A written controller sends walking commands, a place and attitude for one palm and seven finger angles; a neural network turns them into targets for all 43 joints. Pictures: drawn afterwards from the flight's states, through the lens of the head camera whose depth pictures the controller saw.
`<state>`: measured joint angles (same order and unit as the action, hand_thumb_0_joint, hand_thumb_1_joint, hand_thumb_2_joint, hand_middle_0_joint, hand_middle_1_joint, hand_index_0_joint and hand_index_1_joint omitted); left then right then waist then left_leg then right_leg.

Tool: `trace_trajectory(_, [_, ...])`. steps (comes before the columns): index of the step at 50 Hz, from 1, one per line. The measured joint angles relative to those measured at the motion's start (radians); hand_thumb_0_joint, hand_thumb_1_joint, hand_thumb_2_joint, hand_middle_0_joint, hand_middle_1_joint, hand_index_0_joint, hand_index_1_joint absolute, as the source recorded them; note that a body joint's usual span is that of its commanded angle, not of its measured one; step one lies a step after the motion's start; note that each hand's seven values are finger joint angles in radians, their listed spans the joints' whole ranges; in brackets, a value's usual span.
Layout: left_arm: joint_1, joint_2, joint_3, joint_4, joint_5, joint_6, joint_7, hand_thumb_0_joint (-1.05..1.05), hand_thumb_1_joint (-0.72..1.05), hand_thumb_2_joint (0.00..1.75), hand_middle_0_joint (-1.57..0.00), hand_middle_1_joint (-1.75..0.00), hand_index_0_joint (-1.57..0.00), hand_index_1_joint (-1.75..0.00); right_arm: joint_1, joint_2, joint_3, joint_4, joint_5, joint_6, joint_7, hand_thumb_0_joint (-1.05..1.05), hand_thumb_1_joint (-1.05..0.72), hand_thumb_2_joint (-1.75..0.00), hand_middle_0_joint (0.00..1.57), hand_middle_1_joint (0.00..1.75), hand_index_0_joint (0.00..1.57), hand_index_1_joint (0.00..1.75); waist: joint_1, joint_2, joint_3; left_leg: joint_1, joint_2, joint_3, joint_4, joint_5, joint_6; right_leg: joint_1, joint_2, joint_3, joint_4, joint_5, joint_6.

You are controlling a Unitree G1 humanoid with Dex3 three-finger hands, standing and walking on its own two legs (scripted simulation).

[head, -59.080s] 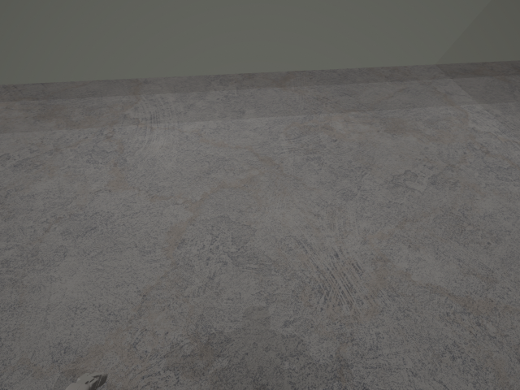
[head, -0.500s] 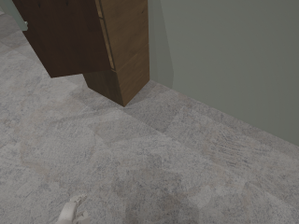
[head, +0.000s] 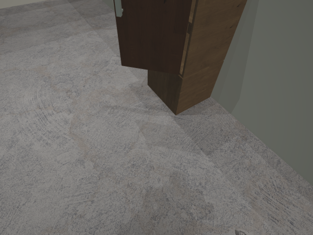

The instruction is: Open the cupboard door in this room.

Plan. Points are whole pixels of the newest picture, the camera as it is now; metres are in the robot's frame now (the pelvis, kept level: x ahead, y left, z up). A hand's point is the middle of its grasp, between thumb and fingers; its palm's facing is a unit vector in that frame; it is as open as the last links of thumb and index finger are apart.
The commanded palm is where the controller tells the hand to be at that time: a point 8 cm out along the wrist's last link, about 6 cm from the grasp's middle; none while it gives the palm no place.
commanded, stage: take the last steps up to it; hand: left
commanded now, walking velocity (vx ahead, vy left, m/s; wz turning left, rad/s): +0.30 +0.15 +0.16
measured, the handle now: out of the picture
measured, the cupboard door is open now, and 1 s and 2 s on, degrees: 45 45 45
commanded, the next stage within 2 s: come to a stop and stand still in 1.16 s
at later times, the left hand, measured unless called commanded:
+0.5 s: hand (82, 200) +0.21 +0.26 -0.17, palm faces +0.03 -0.99 -0.16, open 7.4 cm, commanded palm none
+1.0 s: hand (80, 179) +0.27 +0.28 -0.16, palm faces +0.14 -0.97 -0.18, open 7.3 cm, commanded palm none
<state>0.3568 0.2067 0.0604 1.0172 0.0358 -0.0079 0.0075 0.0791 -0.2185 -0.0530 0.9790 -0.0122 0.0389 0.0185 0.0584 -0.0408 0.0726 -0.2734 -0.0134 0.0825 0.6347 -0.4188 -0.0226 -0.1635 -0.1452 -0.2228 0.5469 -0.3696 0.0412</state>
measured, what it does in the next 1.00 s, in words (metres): walks ahead: left foot, then right foot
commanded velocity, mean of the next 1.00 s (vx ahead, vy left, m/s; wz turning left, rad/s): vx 0.30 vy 0.06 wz -0.01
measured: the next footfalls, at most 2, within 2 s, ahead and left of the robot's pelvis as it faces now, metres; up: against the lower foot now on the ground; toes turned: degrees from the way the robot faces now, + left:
left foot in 0.02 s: +0.03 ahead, +0.09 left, +0.00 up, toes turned +5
right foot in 0.64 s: +0.26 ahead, +0.02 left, +0.00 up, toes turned -4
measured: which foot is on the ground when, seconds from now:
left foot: up 0.00-0.00, down 0.02-0.64, up 0.66-1.00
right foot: down 0.00-0.02, up 0.04-0.62, down 0.64-1.00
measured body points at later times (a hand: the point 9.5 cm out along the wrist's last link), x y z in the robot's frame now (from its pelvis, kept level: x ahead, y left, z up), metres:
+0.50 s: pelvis +0.12 +0.08 +0.00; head +0.15 +0.09 +0.45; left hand +0.21 +0.31 -0.15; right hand +0.00 -0.12 -0.14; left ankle -0.01 +0.09 -0.73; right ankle +0.19 -0.02 -0.67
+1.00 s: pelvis +0.34 +0.13 +0.00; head +0.39 +0.12 +0.45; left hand +0.27 +0.33 -0.14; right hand +0.44 -0.11 -0.15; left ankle +0.45 +0.29 -0.70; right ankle +0.22 +0.03 -0.73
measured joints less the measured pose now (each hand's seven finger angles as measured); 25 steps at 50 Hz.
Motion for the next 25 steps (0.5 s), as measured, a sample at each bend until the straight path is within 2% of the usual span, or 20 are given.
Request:
trace_trajectory(1, [0.014, 0.007, 0.004, 0.009, -0.004, 0.004, -0.003, 0.00, 0.91, 0.90, -0.20, -0.30, -0.20, -0.30, -0.001, 0.004, 0.005, -0.008, -0.001, -0.013, 0.001, 0.01, -0.91, -0.90, 0.20, 0.30, 0.20, 0.30, 0.001, -0.008, -0.006, 0.029, -0.007, 0.009, -0.072, 0.058, 0.022, -0.012, -0.012, -0.001, 0.034, -0.019, 0.010])
trace_trajectory(2, [0.017, 0.014, 0.008, 0.022, -0.008, 0.013, -0.007, 0.00, 0.91, 0.90, -0.20, -0.30, -0.20, -0.30, -0.004, 0.011, 0.006, -0.015, -0.005, -0.028, 0.001, 0.01, -0.91, -0.90, 0.20, 0.30, 0.20, 0.30, 0.002, -0.021, -0.003, 0.030, -0.020, 0.015, -0.072, 0.099, 0.055, -0.038, -0.022, 0.020, 0.110, -0.061, 0.008])
trace_trajectory(4, [0.015, 0.018, 0.009, 0.046, -0.007, 0.040, -0.007, 0.00, 0.91, 0.90, -0.20, -0.30, -0.20, -0.30, 0.008, 0.021, 0.013, -0.026, -0.009, -0.045, -0.006, 0.00, -0.91, -0.90, 0.20, 0.30, 0.20, 0.30, 0.007, -0.026, -0.005, 0.041, -0.031, 0.026, -0.054, 0.079, 0.101, -0.121, -0.005, 0.094, 0.327, -0.145, -0.007])
trace_trajectory(6, [0.003, 0.011, 0.009, 0.061, -0.004, 0.054, -0.010, 0.00, 0.91, 0.90, -0.20, -0.30, -0.20, -0.29, 0.042, 0.029, 0.020, -0.029, -0.009, -0.054, -0.018, 0.00, -0.91, -0.90, 0.20, 0.30, 0.20, 0.30, -0.001, -0.011, -0.020, 0.076, -0.038, 0.025, -0.094, 0.069, 0.122, -0.203, 0.015, 0.132, 0.493, -0.123, -0.019])
trace_trajectory(9, [-0.036, 0.002, 0.005, 0.052, -0.002, 0.045, -0.018, 0.01, 0.91, 0.90, -0.20, -0.30, -0.20, -0.29, 0.106, 0.042, 0.031, -0.012, -0.006, -0.066, -0.029, 0.00, -0.91, -0.90, 0.20, 0.30, 0.20, 0.30, -0.015, 0.006, -0.028, 0.145, -0.056, 0.012, -0.203, 0.109, 0.131, -0.304, 0.023, 0.162, 0.610, -0.010, -0.022])
trace_trajectory(16, [-0.137, -0.017, 0.000, 0.006, -0.007, 0.020, -0.013, 0.00, 0.91, 0.90, -0.20, -0.30, -0.20, -0.29, 0.263, 0.053, 0.034, 0.073, 0.000, -0.081, -0.045, 0.00, -0.93, -0.90, 0.21, 0.30, 0.20, 0.30, -0.043, 0.017, -0.024, 0.267, -0.099, -0.012, -0.364, 0.148, 0.160, -0.438, 0.044, 0.181, 0.615, 0.133, -0.020])
trace_trajectory(21, [-0.192, -0.030, -0.005, 0.003, -0.011, 0.024, -0.012, 0.00, 0.91, 0.90, -0.20, -0.30, -0.20, -0.29, 0.373, 0.078, 0.042, 0.129, -0.005, -0.086, -0.058, 0.00, -0.92, -0.90, 0.20, 0.30, 0.20, 0.30, -0.080, 0.024, -0.026, 0.333, -0.125, -0.026, -0.406, 0.122, 0.171, -0.456, 0.068, 0.153, 0.551, 0.160, -0.034])
trace_trajectory(25, [-0.238, -0.045, -0.013, -0.004, -0.016, 0.025, -0.013, 0.00, 0.91, 0.90, -0.20, -0.30, -0.20, -0.29, 0.445, 0.103, 0.053, 0.164, -0.010, -0.091, -0.067, 0.00, -0.91, -0.90, 0.20, 0.30, 0.20, 0.30, -0.110, 0.033, -0.020, 0.378, -0.138, -0.043, -0.423, 0.090, 0.170, -0.445, 0.091, 0.127, 0.478, 0.158, -0.060])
